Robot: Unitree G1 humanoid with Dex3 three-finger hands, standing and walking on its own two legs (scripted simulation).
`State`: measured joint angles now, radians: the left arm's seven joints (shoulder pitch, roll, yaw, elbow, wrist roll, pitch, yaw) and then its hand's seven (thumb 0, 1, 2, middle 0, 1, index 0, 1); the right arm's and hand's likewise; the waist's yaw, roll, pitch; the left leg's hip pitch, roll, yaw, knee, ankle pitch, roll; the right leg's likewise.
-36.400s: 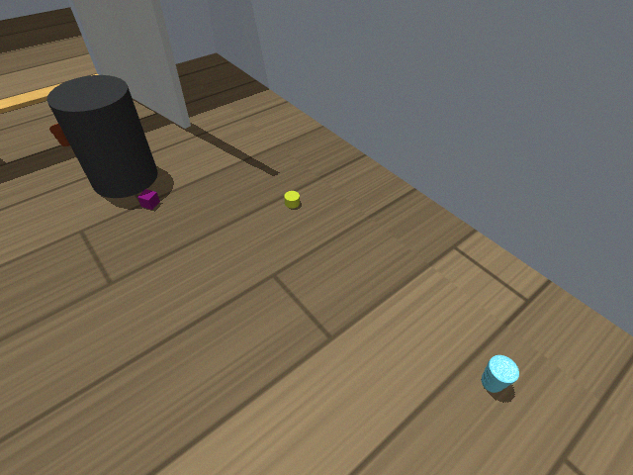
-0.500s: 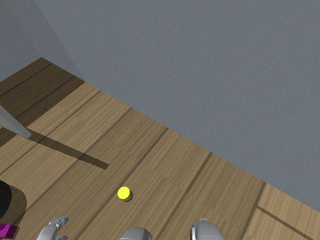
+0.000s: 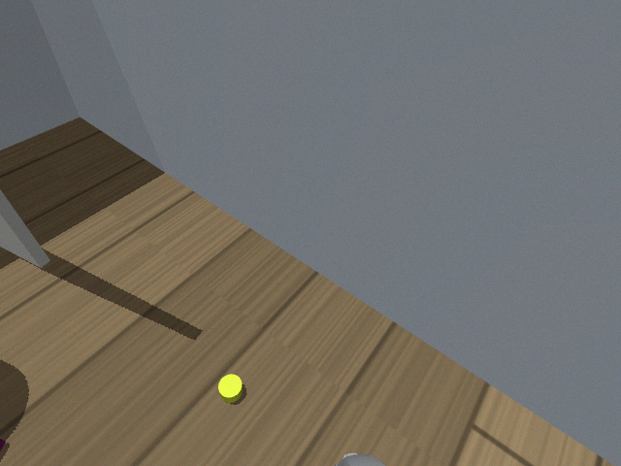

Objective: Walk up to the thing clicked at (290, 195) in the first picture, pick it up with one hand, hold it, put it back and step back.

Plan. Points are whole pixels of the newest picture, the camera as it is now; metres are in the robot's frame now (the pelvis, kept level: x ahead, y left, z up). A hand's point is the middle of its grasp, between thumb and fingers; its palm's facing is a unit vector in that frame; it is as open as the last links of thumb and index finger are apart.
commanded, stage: walk up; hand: left
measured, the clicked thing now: (230, 388) +0.49 +0.19 -0.74
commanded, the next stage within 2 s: none
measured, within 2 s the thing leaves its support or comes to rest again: neither
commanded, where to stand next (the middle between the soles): +0.09 -0.03 m, yaw -3 degrees
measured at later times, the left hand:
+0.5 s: hand (176, 426) +0.22 +0.19 -0.13, palm faces -0.13 -0.89 -0.44, open 7.3 cm
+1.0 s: hand out of the picture +0.12 +0.26 -0.18, palm faces -0.13 -0.92 -0.37, open 7.4 cm
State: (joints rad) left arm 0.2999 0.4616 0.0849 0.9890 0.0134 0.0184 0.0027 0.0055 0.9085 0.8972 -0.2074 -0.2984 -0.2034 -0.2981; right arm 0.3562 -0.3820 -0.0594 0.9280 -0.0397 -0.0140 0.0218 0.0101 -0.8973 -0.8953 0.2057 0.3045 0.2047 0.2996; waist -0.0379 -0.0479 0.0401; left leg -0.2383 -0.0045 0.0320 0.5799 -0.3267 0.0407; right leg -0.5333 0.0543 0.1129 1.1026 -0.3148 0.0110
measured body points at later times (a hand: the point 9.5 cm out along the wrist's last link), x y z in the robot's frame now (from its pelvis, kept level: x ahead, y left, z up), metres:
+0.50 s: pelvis +0.06 -0.06 -0.01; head +0.10 -0.10 +0.43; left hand +0.22 +0.23 -0.10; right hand +0.09 -0.37 -0.16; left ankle +0.06 +0.10 -0.69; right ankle +0.14 -0.18 -0.73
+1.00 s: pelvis +0.02 +0.00 -0.02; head +0.07 +0.01 +0.43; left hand +0.13 +0.30 -0.15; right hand +0.06 -0.34 -0.12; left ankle +0.07 +0.10 -0.73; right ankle -0.04 -0.13 -0.70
